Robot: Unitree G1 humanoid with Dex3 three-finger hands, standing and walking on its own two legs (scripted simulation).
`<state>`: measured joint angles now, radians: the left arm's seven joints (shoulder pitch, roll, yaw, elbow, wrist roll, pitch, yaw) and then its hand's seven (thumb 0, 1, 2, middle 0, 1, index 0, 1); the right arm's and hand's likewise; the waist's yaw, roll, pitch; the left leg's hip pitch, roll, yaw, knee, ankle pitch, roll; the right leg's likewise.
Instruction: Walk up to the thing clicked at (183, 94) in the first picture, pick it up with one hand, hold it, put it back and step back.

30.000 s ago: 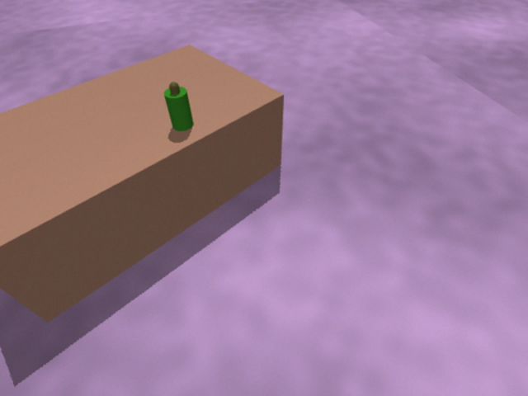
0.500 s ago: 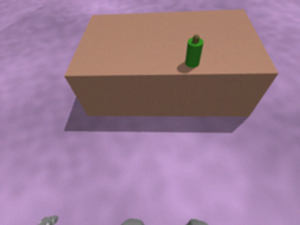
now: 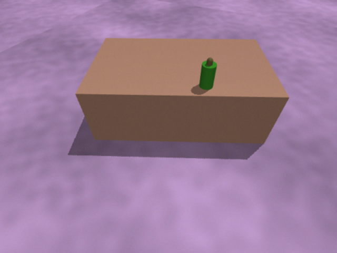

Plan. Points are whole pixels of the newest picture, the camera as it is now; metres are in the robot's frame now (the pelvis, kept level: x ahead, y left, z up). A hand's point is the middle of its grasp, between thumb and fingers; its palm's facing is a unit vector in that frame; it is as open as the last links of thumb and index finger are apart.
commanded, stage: step back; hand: right
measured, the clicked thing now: (208, 72) +1.13 -0.16 -0.22
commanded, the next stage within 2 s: stand in 0.74 s
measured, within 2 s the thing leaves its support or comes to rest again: neither
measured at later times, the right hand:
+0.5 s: hand out of the picture +0.10 -0.26 -0.15, palm faces +0.01 +0.94 -0.35, open 7.4 cm
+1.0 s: hand out of the picture +0.16 -0.25 -0.13, palm faces -0.01 +0.94 -0.34, open 7.4 cm
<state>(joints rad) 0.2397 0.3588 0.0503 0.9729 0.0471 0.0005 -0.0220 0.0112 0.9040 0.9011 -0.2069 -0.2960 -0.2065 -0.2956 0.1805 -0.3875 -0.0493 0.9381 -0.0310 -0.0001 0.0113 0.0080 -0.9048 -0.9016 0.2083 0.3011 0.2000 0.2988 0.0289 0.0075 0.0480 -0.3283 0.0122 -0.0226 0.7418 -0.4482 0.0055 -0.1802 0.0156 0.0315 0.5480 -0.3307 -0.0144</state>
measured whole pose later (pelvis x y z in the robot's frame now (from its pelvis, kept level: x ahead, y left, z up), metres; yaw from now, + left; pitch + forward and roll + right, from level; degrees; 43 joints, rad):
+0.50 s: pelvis +0.03 +0.00 +0.00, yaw +0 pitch -2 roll +0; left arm 0.13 0.36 0.03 1.03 0.02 -0.01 -0.01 0.01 0.91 0.90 -0.20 -0.30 -0.20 -0.30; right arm 0.18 -0.36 -0.04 1.05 -0.02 -0.01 0.01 0.01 -0.91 -0.90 0.21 0.30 0.20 0.30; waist 0.00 0.01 0.05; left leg -0.21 0.01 0.00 0.56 -0.30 0.00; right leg -0.22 -0.03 -0.02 0.56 -0.30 0.02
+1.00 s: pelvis +0.05 +0.00 +0.02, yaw +0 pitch -2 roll +0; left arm 0.07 0.35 0.00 1.12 0.01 -0.01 -0.01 0.01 0.91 0.90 -0.20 -0.30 -0.20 -0.30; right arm 0.05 -0.34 -0.01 1.10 0.00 -0.02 0.00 0.01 -0.91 -0.90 0.21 0.30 0.20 0.30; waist 0.01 -0.01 0.06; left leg -0.09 0.00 0.00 0.35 -0.22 0.00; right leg -0.10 -0.03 -0.02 0.35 -0.20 0.02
